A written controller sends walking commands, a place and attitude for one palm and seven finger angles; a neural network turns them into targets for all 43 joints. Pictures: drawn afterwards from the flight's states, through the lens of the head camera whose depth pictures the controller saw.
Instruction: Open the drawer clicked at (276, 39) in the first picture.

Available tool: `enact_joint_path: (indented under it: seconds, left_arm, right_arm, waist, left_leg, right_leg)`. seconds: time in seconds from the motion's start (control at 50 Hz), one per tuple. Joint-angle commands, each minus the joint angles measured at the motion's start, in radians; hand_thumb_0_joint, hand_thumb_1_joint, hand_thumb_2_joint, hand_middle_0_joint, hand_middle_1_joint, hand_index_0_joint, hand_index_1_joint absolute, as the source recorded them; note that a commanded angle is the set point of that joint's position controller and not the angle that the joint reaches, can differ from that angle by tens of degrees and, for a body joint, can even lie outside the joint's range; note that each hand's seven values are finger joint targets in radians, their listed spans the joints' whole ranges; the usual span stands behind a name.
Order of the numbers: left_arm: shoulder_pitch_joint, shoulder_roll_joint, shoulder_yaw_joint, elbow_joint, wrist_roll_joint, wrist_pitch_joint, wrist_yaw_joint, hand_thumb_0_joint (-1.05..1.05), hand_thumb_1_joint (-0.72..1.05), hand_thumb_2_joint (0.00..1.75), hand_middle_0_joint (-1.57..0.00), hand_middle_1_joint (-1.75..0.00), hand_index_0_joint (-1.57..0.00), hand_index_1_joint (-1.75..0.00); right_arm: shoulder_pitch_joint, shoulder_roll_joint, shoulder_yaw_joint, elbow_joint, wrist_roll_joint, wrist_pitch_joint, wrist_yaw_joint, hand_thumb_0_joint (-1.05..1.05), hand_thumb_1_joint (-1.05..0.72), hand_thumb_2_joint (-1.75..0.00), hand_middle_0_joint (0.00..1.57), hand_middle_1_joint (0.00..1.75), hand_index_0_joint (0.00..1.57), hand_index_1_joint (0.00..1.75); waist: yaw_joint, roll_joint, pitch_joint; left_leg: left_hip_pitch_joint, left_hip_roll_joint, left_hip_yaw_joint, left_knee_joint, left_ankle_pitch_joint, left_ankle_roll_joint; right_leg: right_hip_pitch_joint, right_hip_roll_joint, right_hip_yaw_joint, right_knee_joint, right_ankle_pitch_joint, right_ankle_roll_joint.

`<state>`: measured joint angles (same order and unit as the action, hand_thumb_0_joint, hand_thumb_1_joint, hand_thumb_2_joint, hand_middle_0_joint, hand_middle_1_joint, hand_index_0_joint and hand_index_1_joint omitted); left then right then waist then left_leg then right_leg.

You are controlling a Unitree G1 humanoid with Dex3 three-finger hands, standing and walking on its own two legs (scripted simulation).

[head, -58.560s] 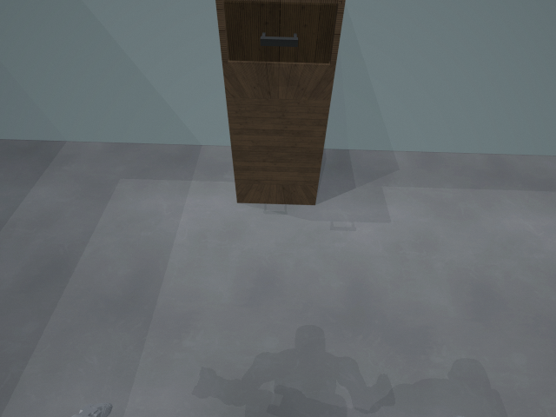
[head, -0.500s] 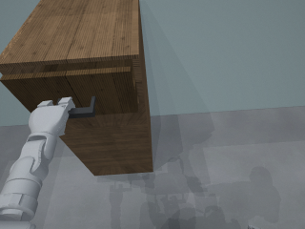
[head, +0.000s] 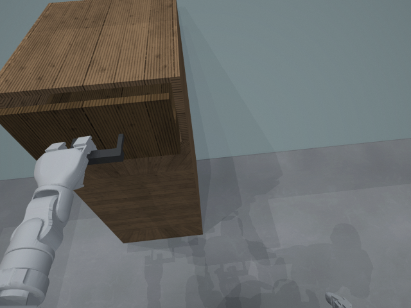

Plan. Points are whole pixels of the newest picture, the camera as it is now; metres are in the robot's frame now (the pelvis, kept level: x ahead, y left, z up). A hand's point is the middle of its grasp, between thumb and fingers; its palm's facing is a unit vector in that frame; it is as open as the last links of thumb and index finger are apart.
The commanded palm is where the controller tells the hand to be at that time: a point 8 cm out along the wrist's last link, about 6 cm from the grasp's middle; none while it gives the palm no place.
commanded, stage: pull the drawer open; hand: left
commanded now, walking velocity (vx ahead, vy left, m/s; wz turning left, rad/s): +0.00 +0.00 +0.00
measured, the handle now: (96, 149) +0.42 +0.27 +0.06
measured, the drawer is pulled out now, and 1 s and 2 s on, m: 0.05 0.08 0.18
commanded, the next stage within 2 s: none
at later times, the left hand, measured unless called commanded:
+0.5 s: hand (72, 191) +0.33 +0.30 +0.03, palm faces -0.04 -0.05 -1.00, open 5.4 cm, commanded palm +0.31 +0.29 +0.10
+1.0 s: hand (71, 191) +0.33 +0.30 +0.03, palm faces -0.04 -0.03 -1.00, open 5.4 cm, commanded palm +0.30 +0.29 +0.10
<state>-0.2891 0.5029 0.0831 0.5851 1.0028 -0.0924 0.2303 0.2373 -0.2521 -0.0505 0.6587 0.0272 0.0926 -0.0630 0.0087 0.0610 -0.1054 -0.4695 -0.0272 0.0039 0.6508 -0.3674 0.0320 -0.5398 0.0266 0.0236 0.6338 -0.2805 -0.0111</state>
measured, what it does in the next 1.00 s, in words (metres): stands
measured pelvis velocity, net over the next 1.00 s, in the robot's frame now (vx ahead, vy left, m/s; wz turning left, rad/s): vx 0.01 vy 0.00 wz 0.03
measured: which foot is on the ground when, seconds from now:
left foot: down 0.00-1.00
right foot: down 0.00-1.00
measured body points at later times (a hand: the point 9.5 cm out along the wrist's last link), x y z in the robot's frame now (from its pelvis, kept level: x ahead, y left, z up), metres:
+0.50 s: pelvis +0.04 +0.01 +0.00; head +0.09 -0.01 +0.45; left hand +0.32 +0.30 +0.09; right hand +0.24 -0.21 -0.12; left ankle -0.03 +0.10 -0.72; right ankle +0.01 -0.12 -0.72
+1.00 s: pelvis +0.01 +0.00 +0.00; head +0.06 -0.02 +0.45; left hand +0.32 +0.30 +0.09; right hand +0.15 -0.26 -0.13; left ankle -0.03 +0.10 -0.72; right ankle +0.01 -0.12 -0.72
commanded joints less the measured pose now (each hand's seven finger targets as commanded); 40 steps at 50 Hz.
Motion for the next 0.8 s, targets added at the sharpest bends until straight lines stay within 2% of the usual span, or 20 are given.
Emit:
enact_joint_path:
  seconds: [0.0, 0.06, 0.08, 0.16, 0.2, 0.22, 0.24, 0.26, 0.28, 0.34, 0.42, 0.5, 0.52, 0.58, 0.62, 0.66, 0.68, 0.7, 0.76, 0.78]
  left_arm:
    - [0.018, 0.224, 0.092, -0.376, -0.029, 0.002, 0.045, 0.0, 0.9, 0.9, -0.4, -1.35, -0.4, -1.35]
    - [0.184, 0.199, 0.102, -0.518, -0.05, 0.04, 0.048, 0.0, 0.9, 0.9, -0.4, -1.35, -0.4, -1.35]
    - [0.208, 0.207, 0.114, -0.557, -0.049, 0.054, 0.052, 0.0, 0.9, 0.9, -0.4, -1.35, -0.4, -1.35]
    - [0.355, 0.153, 0.093, -0.713, -0.055, 0.105, 0.058, 0.0, 0.9, 0.9, -0.4, -1.35, -0.4, -1.35]
    - [0.004, 0.202, 0.079, -0.645, -0.027, 0.122, 0.074, 0.0, 0.9, 0.9, -0.4, -1.35, -0.4, -1.35]
    - [-0.096, 0.226, 0.085, -0.625, -0.015, 0.121, 0.081, 0.0, 0.9, 0.9, -0.4, -1.35, -0.4, -1.35]
    - [-0.047, 0.232, 0.103, -0.587, 0.0, 0.129, 0.085, 0.0, 0.9, 0.9, -0.4, -1.35, -0.4, -1.35]
    - [-0.008, 0.204, 0.079, -0.566, 0.011, 0.138, 0.082, 0.0, 0.9, 0.9, -0.4, -1.35, -0.4, -1.35]
    - [-0.028, 0.179, 0.047, -0.591, 0.011, 0.142, 0.076, 0.0, 0.9, 0.9, -0.4, -1.35, -0.4, -1.35]
    - [-0.088, 0.181, 0.021, -0.614, 0.006, 0.144, 0.052, 0.0, 0.9, 0.9, -0.4, -1.35, -0.4, -1.35]
    - [-0.104, 0.17, 0.009, -0.562, -0.011, 0.137, 0.012, 0.0, 0.9, 0.9, -0.4, -1.35, -0.4, -1.35]
    - [-0.124, 0.188, 0.032, -0.524, -0.013, 0.098, -0.009, 0.0, 0.9, 0.9, -0.4, -1.35, -0.4, -1.35]
    - [-0.133, 0.223, 0.06, -0.521, -0.007, 0.088, -0.011, 0.0, 0.9, 0.9, -0.4, -1.35, -0.4, -1.35]
    - [-0.141, 0.197, 0.046, -0.499, -0.006, 0.063, -0.01, 0.0, 0.9, 0.9, -0.4, -1.35, -0.4, -1.35]
    - [-0.152, 0.224, 0.068, -0.495, -0.002, 0.048, -0.006, 0.0, 0.9, 0.9, -0.4, -1.35, -0.4, -1.35]
    - [-0.159, 0.209, 0.056, -0.473, -0.001, 0.04, -0.001, 0.0, 0.9, 0.9, -0.4, -1.35, -0.4, -1.35]
    - [-0.165, 0.226, 0.071, -0.466, 0.0, 0.036, 0.004, 0.0, 0.9, 0.9, -0.4, -1.35, -0.4, -1.35]
    - [-0.171, 0.222, 0.065, -0.467, -0.001, 0.032, 0.007, 0.0, 0.9, 0.9, -0.4, -1.35, -0.4, -1.35]
    - [-0.166, 0.255, 0.097, -0.413, -0.002, 0.029, 0.019, 0.0, 0.9, 0.9, -0.4, -1.35, -0.4, -1.35]
    - [-0.179, 0.24, 0.079, -0.412, -0.003, 0.027, 0.021, 0.0, 0.9, 0.9, -0.4, -1.35, -0.4, -1.35]
  right_arm:
    - [-0.089, -0.123, -0.043, -0.164, -0.005, -0.044, 0.008, 0.0, -0.9, -0.9, 0.2, 0.3, 0.2, 0.3]
    - [-0.115, -0.123, -0.041, -0.184, -0.011, -0.054, 0.019, 0.0, -0.9, -0.9, 0.2, 0.3, 0.2, 0.3]
    - [-0.121, -0.125, -0.04, -0.18, -0.013, -0.055, 0.022, 0.0, -0.9, -0.9, 0.2, 0.3, 0.2, 0.3]
    - [-0.147, -0.121, -0.036, -0.188, -0.022, -0.067, 0.039, 0.0, -0.9, -0.9, 0.2, 0.3, 0.2, 0.3]
    - [-0.12, -0.141, -0.031, -0.139, -0.025, -0.057, 0.018, 0.0, -0.9, -0.9, 0.2, 0.3, 0.2, 0.3]
    - [-0.11, -0.144, -0.031, -0.127, -0.029, -0.057, 0.006, 0.0, -0.9, -0.9, 0.2, 0.3, 0.2, 0.3]
    - [-0.105, -0.134, -0.031, -0.128, -0.032, -0.057, 0.004, 0.0, -0.9, -0.9, 0.2, 0.3, 0.2, 0.3]
    - [-0.109, -0.127, -0.031, -0.124, -0.03, -0.054, 0.003, 0.0, -0.9, -0.9, 0.2, 0.3, 0.2, 0.3]
    - [-0.109, -0.123, -0.031, -0.124, -0.03, -0.053, 0.003, 0.0, -0.9, -0.9, 0.2, 0.3, 0.2, 0.3]
    - [-0.105, -0.12, -0.034, -0.11, -0.035, -0.046, -0.002, 0.0, -0.9, -0.9, 0.2, 0.3, 0.2, 0.3]
    - [-0.113, -0.121, -0.026, -0.108, -0.04, -0.035, -0.009, 0.0, -0.9, -0.9, 0.2, 0.3, 0.2, 0.3]
    - [-0.119, -0.114, -0.02, -0.107, -0.045, -0.028, -0.015, 0.0, -0.9, -0.9, 0.2, 0.3, 0.2, 0.3]
    - [-0.117, -0.117, -0.019, -0.109, -0.046, -0.024, -0.016, 0.0, -0.9, -0.9, 0.2, 0.3, 0.2, 0.3]
    - [-0.115, -0.109, -0.02, -0.109, -0.048, -0.023, -0.016, 0.0, -0.9, -0.9, 0.2, 0.3, 0.2, 0.3]
    - [-0.113, -0.113, -0.022, -0.106, -0.049, -0.021, -0.017, 0.0, -0.9, -0.9, 0.2, 0.3, 0.2, 0.3]
    - [-0.111, -0.109, -0.023, -0.108, -0.045, -0.022, -0.017, 0.0, -0.9, -0.9, 0.2, 0.3, 0.2, 0.3]
    - [-0.109, -0.11, -0.025, -0.106, -0.044, -0.022, -0.018, 0.0, -0.9, -0.9, 0.2, 0.3, 0.2, 0.3]
    - [-0.108, -0.111, -0.025, -0.108, -0.044, -0.022, -0.019, 0.0, -0.9, -0.9, 0.2, 0.3, 0.2, 0.3]
    - [-0.101, -0.114, -0.029, -0.101, -0.039, -0.021, -0.024, 0.0, -0.9, -0.9, 0.2, 0.3, 0.2, 0.3]
    - [-0.101, -0.116, -0.029, -0.103, -0.036, -0.023, -0.023, 0.0, -0.9, -0.9, 0.2, 0.3, 0.2, 0.3]
  waist:
    - [0.074, -0.019, -0.308]
    - [0.086, 0.019, -0.307]
    - [0.081, 0.01, -0.302]
    - [0.08, 0.036, -0.279]
    - [0.004, 0.016, -0.205]
    - [-0.008, 0.019, -0.187]
    - [0.017, 0.028, -0.212]
    - [0.028, 0.043, -0.234]
    - [0.03, 0.056, -0.27]
    - [0.027, 0.085, -0.343]
    - [0.025, -0.013, -0.314]
    - [0.033, -0.044, -0.287]
    - [0.041, -0.042, -0.301]
    - [0.038, -0.024, -0.29]
    - [0.041, -0.017, -0.3]
    - [0.038, -0.005, -0.291]
    - [0.038, -0.013, -0.291]
    - [0.039, 0.011, -0.304]
    - [0.037, -0.025, -0.294]
    - [0.034, -0.012, -0.283]
  left_leg:
    - [0.084, 0.003, -0.002, -0.085, 0.439, -0.003]
    - [0.135, 0.018, -0.011, -0.078, 0.57, -0.016]
    - [0.151, 0.025, -0.018, -0.076, 0.613, -0.023]
    - [0.217, 0.047, -0.039, -0.067, 0.744, -0.043]
    - [0.21, 0.044, -0.045, -0.064, 0.645, -0.045]
    - [0.205, 0.042, -0.042, -0.066, 0.615, -0.043]
    - [0.211, 0.035, -0.041, -0.069, 0.61, -0.044]
    - [0.228, 0.031, -0.038, -0.067, 0.637, -0.051]
    - [0.256, 0.03, -0.037, -0.061, 0.679, -0.057]
    - [0.32, 0.032, -0.049, -0.039, 0.796, -0.07]
    - [0.282, 0.023, -0.04, -0.042, 0.764, -0.055]
    - [0.237, 0.011, -0.028, -0.046, 0.701, -0.039]
    - [0.234, 0.01, -0.03, -0.045, 0.713, -0.041]
    - [0.218, 0.004, -0.024, -0.039, 0.674, -0.036]
    - [0.205, 0.0, -0.017, -0.04, 0.637, -0.032]
    - [0.185, -0.004, -0.015, -0.044, 0.584, -0.027]
    - [0.176, -0.004, -0.016, -0.043, 0.576, -0.027]
    - [0.175, -0.006, -0.014, -0.045, 0.557, -0.026]
    - [0.134, -0.011, -0.007, -0.049, 0.475, -0.015]
    - [0.125, -0.011, -0.008, -0.055, 0.459, -0.017]
  right_leg:
    - [0.304, 0.006, -0.028, -0.033, 0.307, -0.034]
    - [0.31, 0.002, -0.037, -0.028, 0.364, -0.031]
    - [0.303, 0.003, -0.038, -0.027, 0.378, -0.03]
    - [0.275, -0.002, -0.054, -0.024, 0.396, -0.023]
    - [0.19, 0.005, -0.061, -0.033, 0.337, -0.022]
    - [0.174, 0.006, -0.06, -0.037, 0.314, -0.026]
    - [0.194, 0.007, -0.063, -0.035, 0.308, -0.031]
    - [0.204, 0.009, -0.064, -0.032, 0.314, -0.035]
    - [0.216, 0.006, -0.065, -0.03, 0.343, -0.035]
    - [0.232, 0.001, -0.06, -0.023, 0.399, -0.032]
    - [0.265, 0.003, -0.059, -0.033, 0.436, -0.027]
    - [0.283, -0.001, -0.057, -0.032, 0.464, -0.027]
    - [0.295, -0.001, -0.051, -0.031, 0.468, -0.029]
    - [0.281, -0.003, -0.05, -0.028, 0.467, -0.028]
    - [0.29, -0.003, -0.041, -0.032, 0.459, -0.03]
    - [0.277, -0.003, -0.045, -0.03, 0.426, -0.031]
    - [0.277, -0.002, -0.044, -0.029, 0.421, -0.032]
    - [0.278, -0.003, -0.043, -0.028, 0.41, -0.032]
    - [0.288, -0.001, -0.035, -0.032, 0.387, -0.031]
    - [0.278, -0.002, -0.037, -0.033, 0.371, -0.032]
